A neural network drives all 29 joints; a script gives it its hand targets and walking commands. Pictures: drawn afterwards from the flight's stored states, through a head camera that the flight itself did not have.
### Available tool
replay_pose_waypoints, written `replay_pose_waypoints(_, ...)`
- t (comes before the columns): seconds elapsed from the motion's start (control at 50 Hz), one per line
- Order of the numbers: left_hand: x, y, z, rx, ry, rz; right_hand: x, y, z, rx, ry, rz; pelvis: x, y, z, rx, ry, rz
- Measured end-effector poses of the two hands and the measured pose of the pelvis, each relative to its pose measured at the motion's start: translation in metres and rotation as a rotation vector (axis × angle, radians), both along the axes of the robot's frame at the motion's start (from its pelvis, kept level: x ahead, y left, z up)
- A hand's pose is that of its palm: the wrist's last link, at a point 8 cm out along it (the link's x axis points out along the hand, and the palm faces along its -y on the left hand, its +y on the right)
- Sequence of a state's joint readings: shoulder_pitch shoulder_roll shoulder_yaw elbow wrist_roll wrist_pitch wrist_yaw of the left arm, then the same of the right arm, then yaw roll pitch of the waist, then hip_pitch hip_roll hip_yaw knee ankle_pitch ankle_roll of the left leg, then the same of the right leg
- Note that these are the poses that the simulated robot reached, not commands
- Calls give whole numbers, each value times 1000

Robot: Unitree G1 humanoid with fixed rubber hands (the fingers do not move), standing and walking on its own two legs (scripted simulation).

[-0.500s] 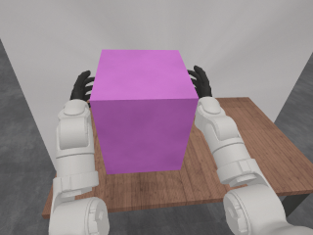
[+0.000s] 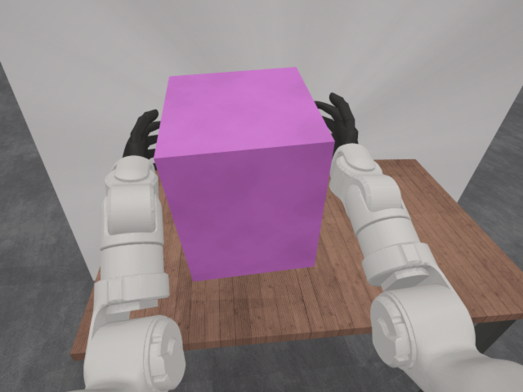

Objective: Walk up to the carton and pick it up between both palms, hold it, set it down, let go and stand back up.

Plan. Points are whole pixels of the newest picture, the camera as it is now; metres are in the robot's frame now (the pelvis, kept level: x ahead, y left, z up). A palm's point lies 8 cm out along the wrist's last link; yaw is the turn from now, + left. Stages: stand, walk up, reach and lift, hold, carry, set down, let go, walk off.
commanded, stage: hold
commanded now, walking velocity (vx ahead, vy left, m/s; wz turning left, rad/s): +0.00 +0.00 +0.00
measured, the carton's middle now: (244, 174) +0.40 +0.01 +0.19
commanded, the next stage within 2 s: none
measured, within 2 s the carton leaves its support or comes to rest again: neither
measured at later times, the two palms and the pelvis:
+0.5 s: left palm (131, 171) +0.35 +0.17 +0.23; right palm (340, 160) +0.35 -0.12 +0.24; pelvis +0.00 +0.00 +0.00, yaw +0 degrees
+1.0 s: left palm (137, 162) +0.38 +0.17 +0.23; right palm (336, 147) +0.39 -0.12 +0.24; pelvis +0.01 +0.00 +0.00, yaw +0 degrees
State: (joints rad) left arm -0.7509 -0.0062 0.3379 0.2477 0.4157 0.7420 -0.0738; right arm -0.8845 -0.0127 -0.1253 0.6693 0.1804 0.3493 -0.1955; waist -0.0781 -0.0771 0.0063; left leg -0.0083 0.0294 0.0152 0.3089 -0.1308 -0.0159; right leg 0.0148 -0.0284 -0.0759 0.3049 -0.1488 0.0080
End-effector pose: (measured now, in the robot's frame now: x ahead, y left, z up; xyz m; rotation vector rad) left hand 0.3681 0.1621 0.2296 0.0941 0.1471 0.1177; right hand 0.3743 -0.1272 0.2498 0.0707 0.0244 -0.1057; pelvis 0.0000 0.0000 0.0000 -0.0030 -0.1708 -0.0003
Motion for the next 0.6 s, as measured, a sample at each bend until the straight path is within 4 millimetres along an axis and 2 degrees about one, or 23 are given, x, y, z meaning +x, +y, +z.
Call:
replay_pose_waypoints(0.12,12,0,-7,-5,18,1,11,-1,-12,-14,18,-8,10,-1,0,1,12,0)
replay_pose_waypoints(0.26,6,5,-12,-48,16,6,3,3,-24,-65,17,-13,12,-1,0,1,8,0)
replay_pose_waypoints(0.5,-18,7,-2,-58,-10,10,-19,6,-10,-69,-8,-13,-5,1,0,-1,-16,0)
replay_pose_waypoints(0.6,-23,8,4,-44,-24,17,-22,7,1,-56,-23,-1,-10,1,-1,-1,-23,0)
